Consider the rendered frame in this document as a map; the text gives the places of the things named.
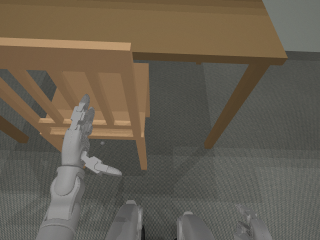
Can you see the right robot hand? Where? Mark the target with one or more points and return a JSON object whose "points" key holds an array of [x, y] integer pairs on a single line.
{"points": [[257, 229]]}

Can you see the robot left shin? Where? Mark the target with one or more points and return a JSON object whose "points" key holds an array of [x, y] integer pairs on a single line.
{"points": [[138, 234]]}

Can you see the left robot hand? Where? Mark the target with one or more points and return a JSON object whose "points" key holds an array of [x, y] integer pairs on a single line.
{"points": [[76, 140]]}

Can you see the left robot forearm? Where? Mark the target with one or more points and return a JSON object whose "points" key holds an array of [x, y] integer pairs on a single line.
{"points": [[62, 216]]}

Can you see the robot right thigh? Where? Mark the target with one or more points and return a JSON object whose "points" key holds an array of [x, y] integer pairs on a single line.
{"points": [[192, 227]]}

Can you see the chair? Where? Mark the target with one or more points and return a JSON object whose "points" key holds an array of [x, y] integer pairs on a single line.
{"points": [[118, 88]]}

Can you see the table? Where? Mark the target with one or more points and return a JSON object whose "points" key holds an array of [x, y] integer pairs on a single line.
{"points": [[201, 31]]}

